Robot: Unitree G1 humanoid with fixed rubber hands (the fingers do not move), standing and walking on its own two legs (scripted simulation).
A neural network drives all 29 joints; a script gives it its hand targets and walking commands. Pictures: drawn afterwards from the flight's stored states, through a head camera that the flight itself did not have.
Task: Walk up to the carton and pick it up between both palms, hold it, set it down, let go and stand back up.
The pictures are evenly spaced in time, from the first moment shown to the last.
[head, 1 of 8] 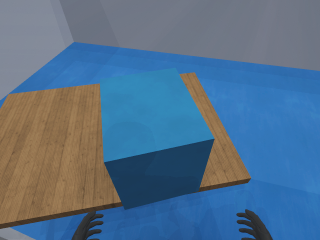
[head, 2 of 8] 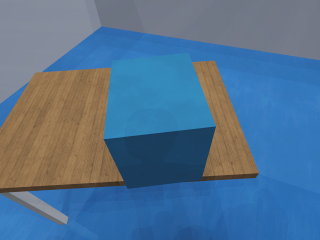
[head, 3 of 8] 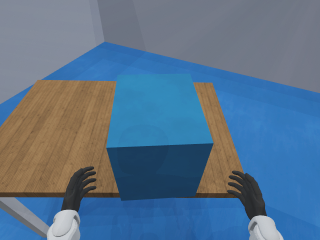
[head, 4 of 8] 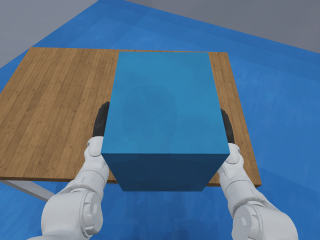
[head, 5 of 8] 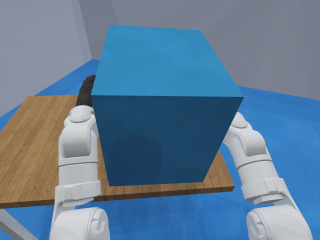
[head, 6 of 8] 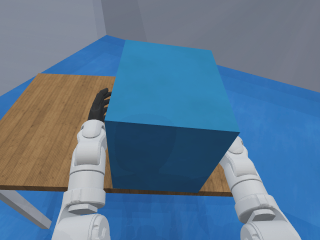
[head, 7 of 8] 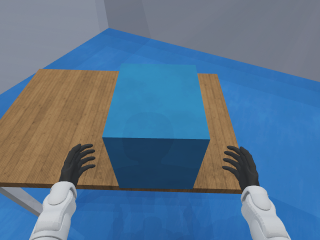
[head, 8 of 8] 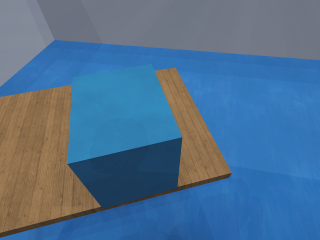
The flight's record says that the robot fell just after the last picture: no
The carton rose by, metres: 0.20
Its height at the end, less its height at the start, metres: +0.00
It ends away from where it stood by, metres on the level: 0.01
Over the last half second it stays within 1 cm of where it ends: yes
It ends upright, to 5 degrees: yes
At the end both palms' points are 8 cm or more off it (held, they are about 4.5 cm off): yes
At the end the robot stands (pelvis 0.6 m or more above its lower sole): yes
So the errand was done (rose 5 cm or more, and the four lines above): yes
